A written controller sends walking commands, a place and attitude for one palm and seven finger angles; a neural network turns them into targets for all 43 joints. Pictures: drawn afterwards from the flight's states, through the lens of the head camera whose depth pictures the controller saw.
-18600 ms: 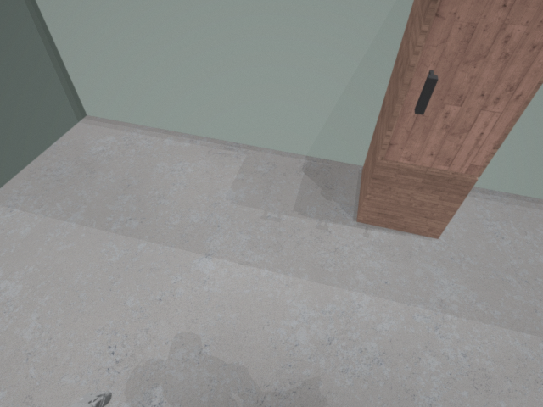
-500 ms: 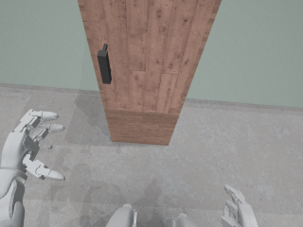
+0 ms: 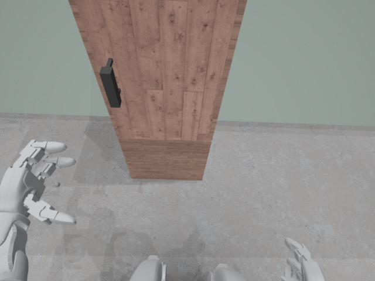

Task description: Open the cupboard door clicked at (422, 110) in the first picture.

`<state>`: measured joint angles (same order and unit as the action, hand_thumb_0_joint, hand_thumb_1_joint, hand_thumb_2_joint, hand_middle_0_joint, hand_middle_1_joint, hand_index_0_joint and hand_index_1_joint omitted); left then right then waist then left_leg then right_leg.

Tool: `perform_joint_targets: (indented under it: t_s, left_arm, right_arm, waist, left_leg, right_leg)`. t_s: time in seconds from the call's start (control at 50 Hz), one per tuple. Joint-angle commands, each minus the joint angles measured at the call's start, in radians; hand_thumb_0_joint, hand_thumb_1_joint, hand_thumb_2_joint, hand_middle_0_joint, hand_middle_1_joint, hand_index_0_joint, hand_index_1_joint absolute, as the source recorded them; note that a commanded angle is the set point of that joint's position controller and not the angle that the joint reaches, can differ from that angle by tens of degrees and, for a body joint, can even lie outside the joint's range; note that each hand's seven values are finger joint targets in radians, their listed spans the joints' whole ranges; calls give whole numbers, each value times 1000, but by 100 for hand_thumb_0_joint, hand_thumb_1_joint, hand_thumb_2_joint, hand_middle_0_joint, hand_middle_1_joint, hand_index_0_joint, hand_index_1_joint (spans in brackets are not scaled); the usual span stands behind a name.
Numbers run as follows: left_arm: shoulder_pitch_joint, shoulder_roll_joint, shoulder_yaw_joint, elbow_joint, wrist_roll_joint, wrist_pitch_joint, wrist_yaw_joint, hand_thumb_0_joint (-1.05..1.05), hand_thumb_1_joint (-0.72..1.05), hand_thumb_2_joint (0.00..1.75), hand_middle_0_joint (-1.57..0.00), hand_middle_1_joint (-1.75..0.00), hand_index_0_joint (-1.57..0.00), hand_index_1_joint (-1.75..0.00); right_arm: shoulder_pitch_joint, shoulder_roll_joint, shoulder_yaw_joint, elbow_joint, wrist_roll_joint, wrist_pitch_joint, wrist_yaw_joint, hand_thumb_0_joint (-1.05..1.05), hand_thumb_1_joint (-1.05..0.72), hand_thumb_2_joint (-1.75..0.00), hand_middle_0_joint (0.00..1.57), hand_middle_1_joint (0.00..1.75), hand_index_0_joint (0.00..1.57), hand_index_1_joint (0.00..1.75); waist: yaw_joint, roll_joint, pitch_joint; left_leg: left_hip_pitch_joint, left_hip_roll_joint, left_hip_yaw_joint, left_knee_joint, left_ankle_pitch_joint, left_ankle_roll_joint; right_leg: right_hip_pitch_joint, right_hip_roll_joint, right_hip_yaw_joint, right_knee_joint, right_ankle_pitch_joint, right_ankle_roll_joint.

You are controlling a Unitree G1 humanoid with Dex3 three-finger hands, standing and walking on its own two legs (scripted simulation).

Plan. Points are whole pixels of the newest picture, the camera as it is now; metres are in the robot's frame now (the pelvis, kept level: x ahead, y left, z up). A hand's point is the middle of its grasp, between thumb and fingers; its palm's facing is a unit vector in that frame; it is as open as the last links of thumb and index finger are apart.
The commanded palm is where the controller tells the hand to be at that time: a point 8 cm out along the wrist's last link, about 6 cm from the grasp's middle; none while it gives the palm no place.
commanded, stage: raise the hand with hooked fingers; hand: left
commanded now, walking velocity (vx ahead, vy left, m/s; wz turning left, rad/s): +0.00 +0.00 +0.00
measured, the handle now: (113, 83) +0.59 +0.24 +0.03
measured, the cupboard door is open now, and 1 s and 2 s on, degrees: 0 0 0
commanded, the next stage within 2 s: move the hooked fingers beside the handle in 0.04 s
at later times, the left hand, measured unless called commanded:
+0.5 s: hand (68, 153) +0.35 +0.27 +0.05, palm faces +0.02 -1.00 -0.02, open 14.0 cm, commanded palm +0.33 +0.32 +0.05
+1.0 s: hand (72, 128) +0.42 +0.29 +0.04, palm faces +0.03 -1.00 +0.00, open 14.0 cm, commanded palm +0.41 +0.34 +0.04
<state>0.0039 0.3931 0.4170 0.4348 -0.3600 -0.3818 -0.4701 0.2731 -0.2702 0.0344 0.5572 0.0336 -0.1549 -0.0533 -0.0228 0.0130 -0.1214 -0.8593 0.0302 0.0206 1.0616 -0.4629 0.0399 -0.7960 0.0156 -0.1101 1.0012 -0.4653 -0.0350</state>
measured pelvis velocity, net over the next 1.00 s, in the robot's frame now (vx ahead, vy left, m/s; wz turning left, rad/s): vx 0.00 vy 0.02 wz -0.03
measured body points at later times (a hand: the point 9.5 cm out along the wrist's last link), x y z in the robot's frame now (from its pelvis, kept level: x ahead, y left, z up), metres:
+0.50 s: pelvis +0.00 -0.01 -0.01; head +0.09 +0.01 +0.43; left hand +0.35 +0.33 +0.05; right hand +0.13 -0.27 -0.10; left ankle +0.03 +0.09 -0.67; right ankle +0.01 -0.10 -0.67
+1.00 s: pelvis +0.00 +0.02 -0.01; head +0.11 +0.05 +0.42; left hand +0.42 +0.34 +0.04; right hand +0.07 -0.26 -0.11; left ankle +0.03 +0.09 -0.67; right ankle +0.01 -0.10 -0.67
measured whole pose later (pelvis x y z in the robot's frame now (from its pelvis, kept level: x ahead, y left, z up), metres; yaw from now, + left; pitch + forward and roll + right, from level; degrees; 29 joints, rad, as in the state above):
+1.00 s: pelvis +0.00 +0.02 -0.01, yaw -2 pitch +20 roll -4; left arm -0.57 0.56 0.50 0.98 -0.23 -0.40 -0.48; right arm 0.32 -0.28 0.04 0.62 0.02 -0.06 -0.05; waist -0.10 0.00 -0.12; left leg -1.00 0.04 0.04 1.12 -0.48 0.06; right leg -0.93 0.02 -0.09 1.04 -0.46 -0.01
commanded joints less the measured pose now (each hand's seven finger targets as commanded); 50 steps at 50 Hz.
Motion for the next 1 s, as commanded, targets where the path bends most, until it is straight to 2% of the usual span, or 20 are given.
perform_joint_targets:
  t_s: [0.0,0.12,0.16,0.22,0.28,0.34,0.42,0.46,0.52,0.58,0.62,0.66,0.7,0.74,0.78,0.84,0.92,0.94,0.96,0.98]
  left_arm:
    - [-169,248,96,-185,-32,-65,-3,0,-50,30,-30,-120,-30,-120]
    - [-173,241,95,-187,-29,-84,1,0,-50,30,-30,-120,-30,-120]
    - [-253,286,114,-141,-13,-81,1,0,-50,30,-30,-120,-30,-120]
    - [-422,289,90,-67,0,-76,-11,0,-50,30,-30,-120,-30,-120]
    - [-483,343,124,1,-3,-71,-34,0,-50,30,-30,-120,-30,-120]
    - [-547,362,114,16,15,-70,-55,0,-50,30,-30,-120,-30,-120]
    - [-478,369,129,30,14,-51,-60,0,-50,30,-30,-120,-30,-120]
    - [-444,380,153,47,12,-34,-47,0,-50,30,-30,-120,-30,-120]
    - [-467,387,166,124,21,-13,-23,0,-50,30,-30,-120,-30,-120]
    - [-542,387,158,122,34,-36,-5,0,-50,30,-30,-120,-30,-120]
    - [-614,386,142,136,52,-62,2,0,-50,30,-30,-120,-30,-120]
    - [-674,416,156,153,62,-92,1,0,-50,30,-30,-120,-30,-120]
    - [-721,443,162,144,71,-118,-12,0,-50,30,-30,-120,-30,-120]
    - [-751,430,142,174,75,-119,-22,0,-50,30,-30,-120,-30,-120]
    - [-774,451,153,230,77,-109,-32,0,-50,30,-30,-120,-30,-120]
    - [-818,434,117,282,95,-84,-35,0,-50,30,-30,-120,-30,-120]
    - [-879,453,120,359,115,-74,-9,0,-50,30,-30,-120,-30,-120]
    - [-904,484,144,374,121,-79,2,0,-50,30,-30,-120,-30,-120]
    - [-921,476,135,401,126,-83,6,0,-50,30,-30,-120,-30,-120]
    - [-933,522,173,405,128,-97,13,0,-50,30,-30,-120,-30,-120]
  right_arm:
    - [-8,-155,-65,-130,5,-52,-14,0,-90,-90,20,30,20,30]
    - [-15,-145,-63,-127,4,-56,-11,0,-90,-90,20,30,20,30]
    - [-11,-154,-61,-109,5,-52,-17,0,-90,-90,20,30,20,30]
    - [-7,-157,-55,-87,6,-49,-29,0,-90,-90,20,30,20,30]
    - [4,-164,-53,-79,7,-49,-38,0,-90,-90,20,30,20,30]
    - [15,-162,-54,-68,7,-48,-38,0,-90,-90,20,30,20,30]
    - [38,-166,-63,-81,6,-39,-24,0,-90,-90,20,30,20,30]
    - [45,-167,-67,-85,6,-28,-17,0,-90,-90,20,30,20,30]
    - [60,-175,-67,-85,6,-6,-12,0,-90,-90,20,30,20,30]
    - [69,-176,-71,-84,4,4,-9,0,-90,-90,20,30,20,30]
    - [84,-180,-74,-70,0,9,-9,0,-90,-90,20,30,20,30]
    - [99,-183,-75,-51,-5,14,-11,0,-90,-90,20,30,20,30]
    - [108,-186,-77,-37,-8,20,-13,0,-90,-90,20,30,20,30]
    - [113,-188,-76,-28,-8,27,-14,0,-90,-90,20,30,20,30]
    - [125,-195,-74,-19,-9,36,-16,0,-90,-90,20,30,20,30]
    - [131,-198,-74,-15,-7,51,-15,0,-90,-90,20,30,20,30]
    - [149,-204,-72,-14,-11,72,-10,0,-90,-90,20,30,20,30]
    - [153,-208,-71,-12,-13,77,-10,0,-90,-90,20,30,20,30]
    - [153,-206,-69,-15,-13,82,-8,0,-90,-90,20,30,20,30]
    - [159,-212,-70,-15,-16,87,-9,0,-90,-90,20,30,20,30]
  waist:
    - [7,46,-252]
    - [13,70,-273]
    - [-2,70,-245]
    - [-38,57,-211]
    - [-29,47,-256]
    - [-19,123,-344]
    - [9,123,-416]
    - [13,100,-401]
    - [-3,37,-329]
    - [-13,66,-312]
    - [-34,70,-326]
    - [-39,84,-356]
    - [-39,139,-411]
    - [-47,156,-417]
    - [-48,151,-405]
    - [-57,169,-386]
    - [-68,135,-364]
    - [-65,120,-366]
    - [-73,115,-354]
    - [-63,117,-371]
  left_leg:
    - [163,-25,-55,-149,212,-8]
    - [172,-26,-48,-138,233,-7]
    - [136,-23,-49,-126,204,-7]
    - [106,-18,-52,-107,148,-4]
    - [86,-17,-49,-84,159,-1]
    - [138,-16,-48,-83,227,-3]
    - [207,-14,-54,-100,338,-8]
    - [194,-13,-51,-108,348,-8]
    - [133,-12,-49,-112,321,-7]
    - [133,-12,-48,-112,298,-7]
    - [153,-7,-52,-109,287,-7]
    - [167,-6,-57,-100,288,-7]
    - [227,-1,-66,-93,337,-12]
    - [262,2,-77,-95,358,-16]
    - [257,6,-87,-96,356,-18]
    - [280,11,-100,-109,357,-24]
    - [269,16,-113,-112,335,-26]
    - [246,15,-113,-110,315,-25]
    - [232,13,-111,-108,292,-23]
    - [236,15,-115,-102,313,-24]
  right_leg:
    - [157,18,100,-145,167,10]
    - [170,13,111,-136,198,12]
    - [144,11,118,-134,166,13]
    - [95,10,131,-136,104,15]
    - [121,9,154,-133,102,12]
    - [137,6,144,-105,192,10]
    - [156,15,110,-83,300,8]
    - [160,15,103,-87,313,12]
    - [138,18,95,-89,302,17]
    - [111,21,96,-88,269,12]
    - [77,22,94,-86,249,14]
    - [71,23,97,-78,239,12]
    - [55,25,95,-67,257,7]
    - [20,26,86,-68,249,6]
    - [-1,28,79,-66,232,3]
    - [-45,25,67,-72,207,3]
    - [-89,28,56,-70,178,6]
    - [-78,27,56,-64,171,5]
    - [-84,28,57,-66,160,6]
    - [-80,30,56,-55,169,1]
